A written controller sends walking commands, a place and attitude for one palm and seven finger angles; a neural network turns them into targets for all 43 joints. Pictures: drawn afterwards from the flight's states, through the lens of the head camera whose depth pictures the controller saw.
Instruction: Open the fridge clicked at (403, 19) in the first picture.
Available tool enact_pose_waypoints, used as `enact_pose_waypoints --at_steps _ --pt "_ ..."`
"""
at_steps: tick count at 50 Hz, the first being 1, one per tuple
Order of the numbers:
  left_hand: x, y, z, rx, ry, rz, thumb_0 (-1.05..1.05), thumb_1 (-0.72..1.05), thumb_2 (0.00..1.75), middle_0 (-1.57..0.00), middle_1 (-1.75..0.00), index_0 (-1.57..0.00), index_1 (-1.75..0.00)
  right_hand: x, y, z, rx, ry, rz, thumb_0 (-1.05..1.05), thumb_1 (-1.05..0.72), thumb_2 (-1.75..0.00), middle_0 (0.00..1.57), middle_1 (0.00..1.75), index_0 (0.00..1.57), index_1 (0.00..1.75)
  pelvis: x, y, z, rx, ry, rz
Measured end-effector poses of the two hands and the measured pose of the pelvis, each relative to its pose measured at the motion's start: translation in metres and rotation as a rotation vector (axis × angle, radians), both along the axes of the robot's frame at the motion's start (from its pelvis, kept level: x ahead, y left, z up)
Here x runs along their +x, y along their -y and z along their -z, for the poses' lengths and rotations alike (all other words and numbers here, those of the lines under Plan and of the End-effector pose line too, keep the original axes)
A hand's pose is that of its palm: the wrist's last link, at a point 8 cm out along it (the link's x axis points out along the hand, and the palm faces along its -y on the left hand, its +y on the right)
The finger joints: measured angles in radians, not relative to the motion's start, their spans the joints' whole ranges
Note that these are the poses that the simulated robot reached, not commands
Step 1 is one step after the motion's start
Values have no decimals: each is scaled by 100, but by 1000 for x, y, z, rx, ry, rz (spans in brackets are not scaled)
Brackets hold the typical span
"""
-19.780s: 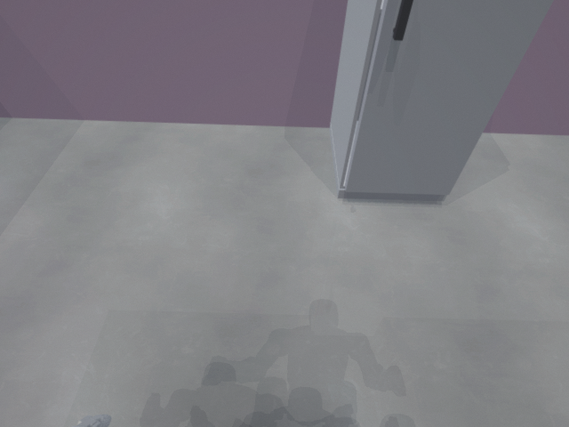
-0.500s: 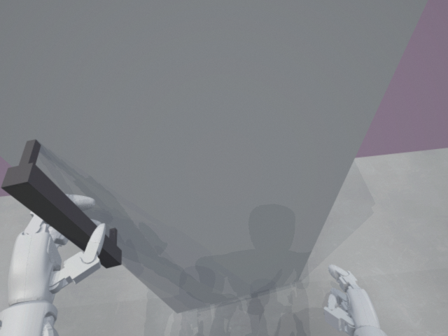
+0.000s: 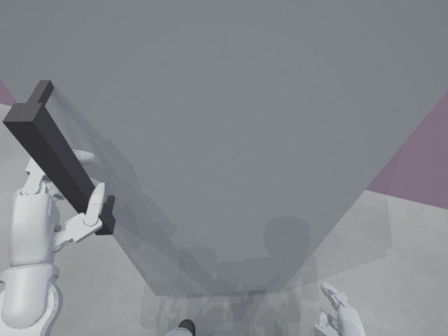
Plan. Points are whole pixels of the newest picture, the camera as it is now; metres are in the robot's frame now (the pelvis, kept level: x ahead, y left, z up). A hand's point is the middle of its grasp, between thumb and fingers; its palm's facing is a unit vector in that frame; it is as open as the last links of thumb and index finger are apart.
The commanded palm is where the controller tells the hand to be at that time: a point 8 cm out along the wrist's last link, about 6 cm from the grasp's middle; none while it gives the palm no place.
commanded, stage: walk backward, drawing the door open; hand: left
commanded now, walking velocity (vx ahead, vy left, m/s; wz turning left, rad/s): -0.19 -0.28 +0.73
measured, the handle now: (81, 172) +0.30 +0.22 +0.17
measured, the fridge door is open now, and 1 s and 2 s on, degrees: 19 55 81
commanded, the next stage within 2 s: stop walking and hold the door back in 1.52 s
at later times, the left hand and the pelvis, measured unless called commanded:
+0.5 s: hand out of the picture +0.11 +0.13 +0.15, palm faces +0.61 -0.73 -0.32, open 7.0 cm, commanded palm +0.05 +0.15 +0.15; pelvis -0.06 -0.16 -0.02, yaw +18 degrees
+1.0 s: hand out of the picture +0.02 +0.04 +0.15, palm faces +0.81 -0.50 -0.32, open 7.0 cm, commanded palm -0.05 +0.04 +0.15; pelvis -0.05 -0.30 -0.01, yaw +40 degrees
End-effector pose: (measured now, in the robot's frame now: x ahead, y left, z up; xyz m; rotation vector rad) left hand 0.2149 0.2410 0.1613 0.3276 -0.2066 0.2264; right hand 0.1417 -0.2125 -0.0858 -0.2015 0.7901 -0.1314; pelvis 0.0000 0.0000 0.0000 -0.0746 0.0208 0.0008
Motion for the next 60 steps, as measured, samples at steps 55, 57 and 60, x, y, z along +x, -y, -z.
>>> enact_pose_waypoints --at_steps 55,57,60 --pt "-269 219 -1 45 3 -856 -9 58 81 -46 -140 -21 -134 98 165 22 21 8 -755 1 -91 -90 20 30 20 30 -46 332 13 71 8 -764" --pt "-276 230 -2 36 -2 -874 -9 58 80 -46 -140 -22 -134 104 177 17 -23 -1 -759 2 -91 -90 20 30 20 30 -44 340 9 87 9 -805" --pt "-287 246 -1 24 15 -884 -8 58 80 -46 -140 -24 -136 111 188 7 -85 8 -790 2 -91 -90 20 30 20 30 -39 350 7 91 -3 -865"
